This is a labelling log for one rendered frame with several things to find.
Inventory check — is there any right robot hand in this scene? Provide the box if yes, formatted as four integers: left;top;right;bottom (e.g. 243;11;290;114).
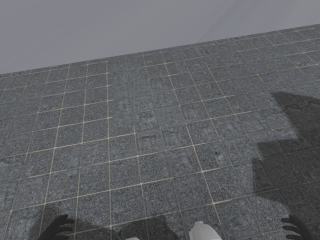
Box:
281;214;318;240

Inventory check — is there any robot right thigh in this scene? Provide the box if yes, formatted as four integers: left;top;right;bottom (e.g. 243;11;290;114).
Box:
189;224;222;240

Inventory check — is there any left robot hand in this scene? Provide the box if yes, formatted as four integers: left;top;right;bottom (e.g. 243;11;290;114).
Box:
38;214;75;240

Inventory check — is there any right robot shin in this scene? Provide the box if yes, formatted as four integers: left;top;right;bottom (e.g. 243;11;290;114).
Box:
194;221;204;226

